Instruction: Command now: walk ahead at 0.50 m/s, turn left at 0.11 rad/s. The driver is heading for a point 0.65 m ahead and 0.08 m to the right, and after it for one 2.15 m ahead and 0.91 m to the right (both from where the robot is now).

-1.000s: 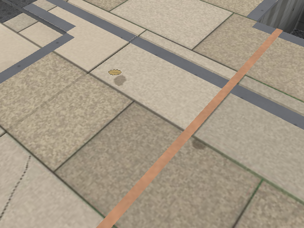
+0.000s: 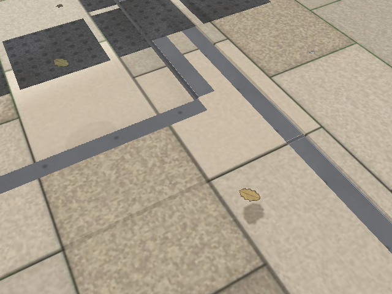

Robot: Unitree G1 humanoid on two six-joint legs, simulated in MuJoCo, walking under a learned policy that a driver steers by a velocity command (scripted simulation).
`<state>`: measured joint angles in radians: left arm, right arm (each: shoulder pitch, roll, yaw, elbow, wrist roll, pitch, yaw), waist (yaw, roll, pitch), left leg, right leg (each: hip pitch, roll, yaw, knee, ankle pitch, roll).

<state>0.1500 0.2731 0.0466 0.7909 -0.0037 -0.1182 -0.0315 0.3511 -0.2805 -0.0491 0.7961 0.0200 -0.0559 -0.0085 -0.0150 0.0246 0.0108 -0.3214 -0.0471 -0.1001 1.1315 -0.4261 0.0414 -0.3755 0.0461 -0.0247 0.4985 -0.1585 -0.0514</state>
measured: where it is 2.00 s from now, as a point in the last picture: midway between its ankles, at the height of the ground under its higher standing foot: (247, 174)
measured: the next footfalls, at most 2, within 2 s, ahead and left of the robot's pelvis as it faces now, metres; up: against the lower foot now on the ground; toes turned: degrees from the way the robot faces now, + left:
left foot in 0.42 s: +0.40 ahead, +0.15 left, +0.00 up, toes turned +1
right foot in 0.96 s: +0.65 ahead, -0.13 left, +0.00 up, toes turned -18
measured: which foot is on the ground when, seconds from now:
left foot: up 0.00-0.40, down 0.42-0.98, up 1.00-1.00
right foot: down 0.00-0.44, up 0.46-0.94, down 0.96-1.00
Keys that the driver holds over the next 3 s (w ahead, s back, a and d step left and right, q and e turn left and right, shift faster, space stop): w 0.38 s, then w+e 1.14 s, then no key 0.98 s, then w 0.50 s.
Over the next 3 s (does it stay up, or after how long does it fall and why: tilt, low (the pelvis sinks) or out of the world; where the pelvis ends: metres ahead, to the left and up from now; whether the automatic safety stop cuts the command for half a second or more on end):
stays up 1.08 -0.31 0.01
